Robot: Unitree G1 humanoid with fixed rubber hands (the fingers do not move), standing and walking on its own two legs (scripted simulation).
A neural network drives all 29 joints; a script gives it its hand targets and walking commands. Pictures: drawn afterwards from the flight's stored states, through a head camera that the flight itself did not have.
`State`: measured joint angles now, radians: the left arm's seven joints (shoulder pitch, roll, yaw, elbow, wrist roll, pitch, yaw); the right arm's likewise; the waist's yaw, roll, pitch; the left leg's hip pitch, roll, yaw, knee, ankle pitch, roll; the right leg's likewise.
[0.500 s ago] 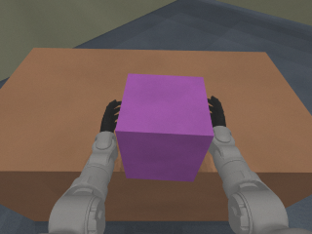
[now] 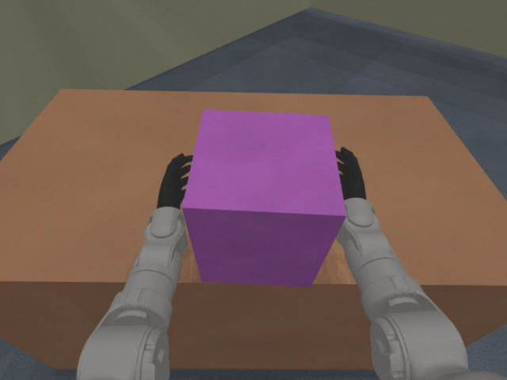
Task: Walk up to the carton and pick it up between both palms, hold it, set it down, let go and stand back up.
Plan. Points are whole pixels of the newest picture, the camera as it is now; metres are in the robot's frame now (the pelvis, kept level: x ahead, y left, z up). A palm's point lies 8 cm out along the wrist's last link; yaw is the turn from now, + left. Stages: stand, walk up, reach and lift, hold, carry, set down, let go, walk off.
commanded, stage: reach and lift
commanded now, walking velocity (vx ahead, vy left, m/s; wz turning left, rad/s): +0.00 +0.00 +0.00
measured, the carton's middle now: (260, 204) +0.40 +0.01 +0.06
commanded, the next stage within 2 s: none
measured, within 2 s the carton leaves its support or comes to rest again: neither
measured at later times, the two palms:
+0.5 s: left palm (154, 192) +0.35 +0.17 +0.13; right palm (349, 188) +0.38 -0.13 +0.13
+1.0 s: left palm (145, 169) +0.35 +0.18 +0.18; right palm (358, 166) +0.37 -0.13 +0.18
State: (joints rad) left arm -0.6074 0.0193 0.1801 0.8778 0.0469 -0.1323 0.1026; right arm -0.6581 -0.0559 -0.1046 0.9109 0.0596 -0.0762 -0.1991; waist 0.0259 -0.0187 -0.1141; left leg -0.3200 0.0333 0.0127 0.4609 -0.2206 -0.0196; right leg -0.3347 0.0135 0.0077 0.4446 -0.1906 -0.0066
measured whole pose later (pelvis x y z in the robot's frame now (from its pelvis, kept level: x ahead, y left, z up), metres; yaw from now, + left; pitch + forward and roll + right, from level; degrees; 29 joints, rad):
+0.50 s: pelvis -0.01 +0.00 +0.00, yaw +1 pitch +2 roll +0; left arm -0.57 0.03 0.16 0.47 0.06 0.36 0.08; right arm -0.64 -0.06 -0.06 0.67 0.07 0.26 -0.22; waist 0.02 -0.02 -0.11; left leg -0.28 0.03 -0.01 0.46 -0.21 -0.02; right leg -0.28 0.01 -0.01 0.44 -0.18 -0.01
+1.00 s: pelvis -0.02 +0.00 +0.00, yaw +2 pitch +0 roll +0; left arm -0.68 0.07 0.19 0.41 0.08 0.54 0.07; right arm -0.77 -0.06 -0.09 0.64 0.08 0.40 -0.23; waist -0.01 -0.02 -0.11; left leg -0.28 0.02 -0.02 0.46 -0.19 -0.02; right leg -0.28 0.00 -0.02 0.44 -0.17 -0.01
